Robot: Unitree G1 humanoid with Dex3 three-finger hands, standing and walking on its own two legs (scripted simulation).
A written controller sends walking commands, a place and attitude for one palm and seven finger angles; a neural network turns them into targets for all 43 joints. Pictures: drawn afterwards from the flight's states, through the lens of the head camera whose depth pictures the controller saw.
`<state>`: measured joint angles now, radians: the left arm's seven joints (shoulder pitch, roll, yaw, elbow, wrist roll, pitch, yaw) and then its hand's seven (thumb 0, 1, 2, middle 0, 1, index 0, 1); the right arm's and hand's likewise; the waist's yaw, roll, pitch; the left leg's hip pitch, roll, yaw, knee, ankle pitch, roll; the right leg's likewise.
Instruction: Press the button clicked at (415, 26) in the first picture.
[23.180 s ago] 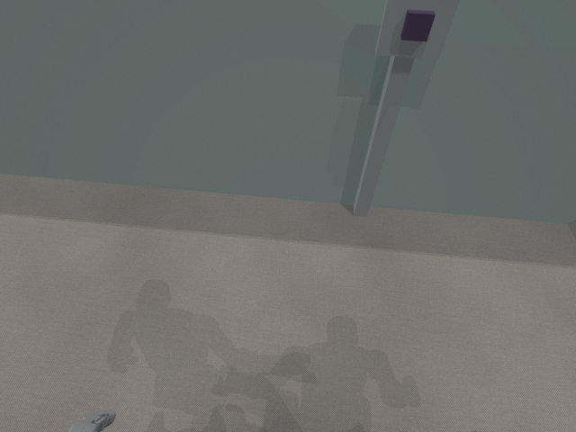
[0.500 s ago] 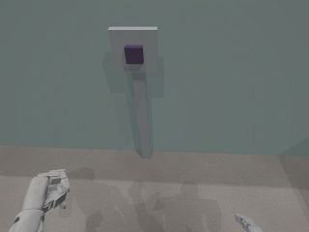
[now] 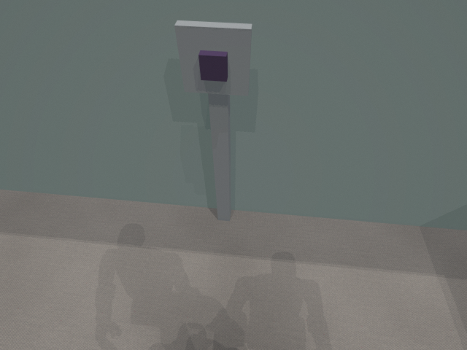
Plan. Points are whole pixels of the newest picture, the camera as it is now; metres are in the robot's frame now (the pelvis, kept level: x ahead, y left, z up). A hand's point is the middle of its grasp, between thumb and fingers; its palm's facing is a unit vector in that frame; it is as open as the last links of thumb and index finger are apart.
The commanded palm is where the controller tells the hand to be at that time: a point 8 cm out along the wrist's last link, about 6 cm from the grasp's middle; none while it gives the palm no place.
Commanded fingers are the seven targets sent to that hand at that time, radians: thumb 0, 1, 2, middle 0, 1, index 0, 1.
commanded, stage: let the arm hang, fingers relaxed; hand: left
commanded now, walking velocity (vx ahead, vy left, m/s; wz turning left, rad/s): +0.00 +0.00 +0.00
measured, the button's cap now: (214, 65) +0.76 +0.10 +0.09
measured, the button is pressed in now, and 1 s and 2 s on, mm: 0 0 0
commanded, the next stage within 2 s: stand and wait in 0.48 s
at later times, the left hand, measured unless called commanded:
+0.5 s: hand out of the picture +0.10 +0.23 -0.16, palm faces -0.02 -0.95 -0.31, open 7.4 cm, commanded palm none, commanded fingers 0.00 0.90 0.90 -0.20 -0.30 -0.20 -0.30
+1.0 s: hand out of the picture +0.13 +0.24 -0.15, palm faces -0.05 -0.94 -0.34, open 7.4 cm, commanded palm none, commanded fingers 0.00 0.90 0.90 -0.20 -0.30 -0.20 -0.30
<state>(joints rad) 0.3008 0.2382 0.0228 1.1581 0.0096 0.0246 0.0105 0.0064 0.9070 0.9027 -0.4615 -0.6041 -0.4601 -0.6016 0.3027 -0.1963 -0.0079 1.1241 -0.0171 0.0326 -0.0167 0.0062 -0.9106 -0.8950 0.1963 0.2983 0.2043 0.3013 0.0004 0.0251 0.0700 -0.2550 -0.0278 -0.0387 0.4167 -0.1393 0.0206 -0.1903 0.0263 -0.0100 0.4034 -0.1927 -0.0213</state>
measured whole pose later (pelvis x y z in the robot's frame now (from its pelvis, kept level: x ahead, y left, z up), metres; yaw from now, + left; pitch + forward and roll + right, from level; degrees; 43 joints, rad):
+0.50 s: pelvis +0.02 +0.00 +0.00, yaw +0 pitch -1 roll +0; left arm 0.11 0.28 0.03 1.12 0.01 -0.01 0.00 0.00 0.91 0.90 -0.20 -0.30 -0.20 -0.30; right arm 0.12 -0.29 -0.02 1.11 -0.02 0.00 -0.01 0.00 -0.91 -0.89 0.20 0.30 0.21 0.30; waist -0.01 0.02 0.06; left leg -0.20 -0.04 -0.03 0.36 -0.14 0.02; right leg -0.15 0.01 0.00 0.37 -0.20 -0.01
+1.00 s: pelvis +0.05 -0.01 +0.01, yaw -1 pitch -1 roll +0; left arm 0.08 0.32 0.02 1.13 0.01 -0.01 0.00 0.00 0.91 0.90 -0.20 -0.30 -0.20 -0.30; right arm 0.08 -0.34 0.00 1.12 -0.01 0.01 0.00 0.00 -0.91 -0.89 0.20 0.30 0.21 0.30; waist -0.01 0.02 0.08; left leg -0.14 -0.02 -0.02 0.31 -0.15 0.01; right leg -0.09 0.03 0.01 0.31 -0.20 -0.03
